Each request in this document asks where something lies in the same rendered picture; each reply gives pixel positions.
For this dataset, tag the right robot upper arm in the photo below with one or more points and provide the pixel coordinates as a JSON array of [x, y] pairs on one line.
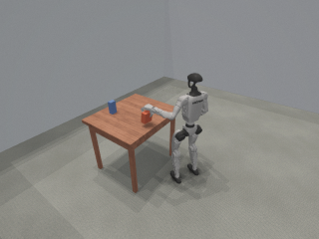
[[205, 102]]

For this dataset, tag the table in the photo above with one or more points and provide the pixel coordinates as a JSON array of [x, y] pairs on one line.
[[125, 128]]

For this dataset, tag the left robot hand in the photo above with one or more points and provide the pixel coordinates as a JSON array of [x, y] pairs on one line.
[[147, 108]]

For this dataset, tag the sponge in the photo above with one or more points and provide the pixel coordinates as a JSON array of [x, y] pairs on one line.
[[146, 117]]

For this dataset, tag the left robot upper arm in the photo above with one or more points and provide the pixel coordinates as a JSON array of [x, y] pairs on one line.
[[181, 101]]

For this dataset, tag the left robot foot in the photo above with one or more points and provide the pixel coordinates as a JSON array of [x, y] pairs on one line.
[[178, 180]]

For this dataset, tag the robot head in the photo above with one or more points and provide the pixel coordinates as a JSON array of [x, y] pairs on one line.
[[195, 78]]

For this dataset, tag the left robot forearm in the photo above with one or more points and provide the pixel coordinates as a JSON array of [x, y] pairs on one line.
[[159, 112]]

